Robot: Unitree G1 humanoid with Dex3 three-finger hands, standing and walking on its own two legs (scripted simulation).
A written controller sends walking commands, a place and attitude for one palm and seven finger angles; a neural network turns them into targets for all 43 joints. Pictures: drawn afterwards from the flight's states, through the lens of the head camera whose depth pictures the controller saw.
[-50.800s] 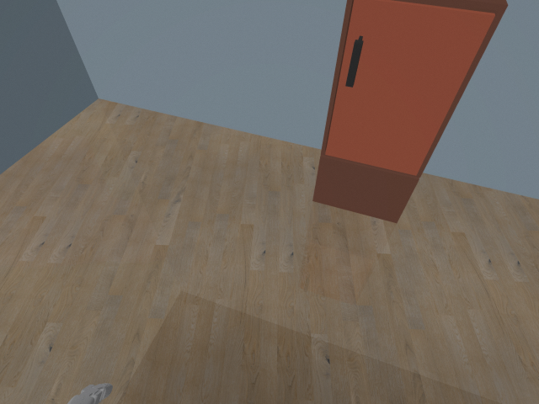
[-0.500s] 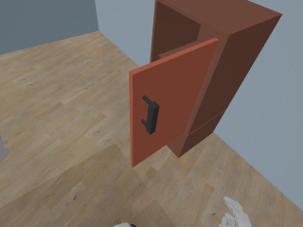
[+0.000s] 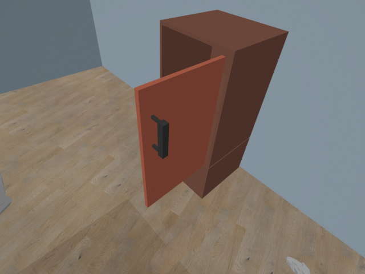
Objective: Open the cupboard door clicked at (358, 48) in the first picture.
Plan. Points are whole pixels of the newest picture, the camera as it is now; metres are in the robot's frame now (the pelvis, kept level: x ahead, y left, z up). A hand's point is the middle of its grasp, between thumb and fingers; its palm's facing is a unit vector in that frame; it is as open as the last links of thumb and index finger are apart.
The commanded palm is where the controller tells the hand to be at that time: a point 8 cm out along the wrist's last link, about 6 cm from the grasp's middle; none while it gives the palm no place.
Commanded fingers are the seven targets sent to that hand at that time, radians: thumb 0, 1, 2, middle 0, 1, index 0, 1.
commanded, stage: stop stepping back and stand still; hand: left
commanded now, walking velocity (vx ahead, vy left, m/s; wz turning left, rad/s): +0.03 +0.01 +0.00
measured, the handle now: (158, 136) +0.52 +0.11 +0.00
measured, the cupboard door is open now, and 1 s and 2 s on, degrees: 91 91 91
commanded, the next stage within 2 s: let the arm hang, fingers relaxed in 0.60 s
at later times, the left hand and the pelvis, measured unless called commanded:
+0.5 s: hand out of the picture +0.14 +0.29 +0.17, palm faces +0.49 -0.72 -0.49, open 7.4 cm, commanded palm +0.10 +0.30 +0.19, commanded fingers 0.00 0.90 0.90 -0.20 -0.30 -0.20 -0.30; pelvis -0.04 +0.00 +0.02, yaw +0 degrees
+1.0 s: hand out of the picture -0.01 +0.22 -0.14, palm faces -0.01 -0.97 -0.25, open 7.4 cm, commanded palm none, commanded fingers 0.00 0.90 0.90 -0.20 -0.30 -0.20 -0.30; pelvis -0.10 +0.02 +0.00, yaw +3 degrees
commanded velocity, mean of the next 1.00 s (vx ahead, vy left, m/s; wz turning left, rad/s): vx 0.00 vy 0.00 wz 0.00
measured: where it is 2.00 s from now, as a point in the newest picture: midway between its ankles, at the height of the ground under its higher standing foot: outside the picture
